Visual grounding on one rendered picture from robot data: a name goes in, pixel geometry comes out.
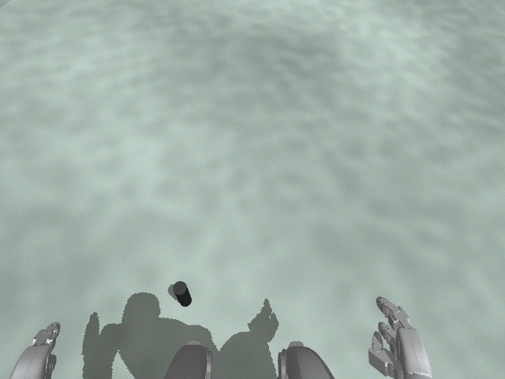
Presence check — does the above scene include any right robot hand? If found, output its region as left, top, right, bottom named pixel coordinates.
left=368, top=297, right=433, bottom=379

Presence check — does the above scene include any can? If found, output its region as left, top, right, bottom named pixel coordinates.
left=173, top=281, right=192, bottom=306

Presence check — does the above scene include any left robot hand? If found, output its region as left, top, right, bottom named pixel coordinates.
left=9, top=322, right=60, bottom=379

